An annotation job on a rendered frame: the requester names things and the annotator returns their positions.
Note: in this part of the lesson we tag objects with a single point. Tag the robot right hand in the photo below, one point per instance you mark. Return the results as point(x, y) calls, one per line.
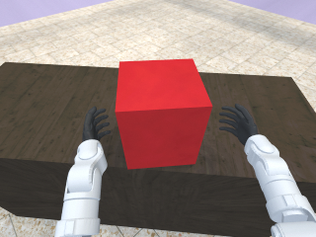
point(244, 123)

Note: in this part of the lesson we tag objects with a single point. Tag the robot left hand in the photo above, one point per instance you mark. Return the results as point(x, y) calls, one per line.
point(90, 130)

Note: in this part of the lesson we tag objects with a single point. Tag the right robot forearm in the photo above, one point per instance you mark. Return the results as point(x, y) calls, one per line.
point(285, 203)

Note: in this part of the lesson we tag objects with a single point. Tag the robot right upper arm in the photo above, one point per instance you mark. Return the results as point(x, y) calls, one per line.
point(294, 229)

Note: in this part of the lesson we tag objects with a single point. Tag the pedestal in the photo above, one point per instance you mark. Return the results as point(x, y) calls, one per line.
point(42, 113)

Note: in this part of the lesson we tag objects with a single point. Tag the left robot forearm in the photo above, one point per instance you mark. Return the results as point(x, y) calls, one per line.
point(80, 212)

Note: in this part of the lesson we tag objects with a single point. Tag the carton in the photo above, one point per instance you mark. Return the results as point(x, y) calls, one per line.
point(162, 110)

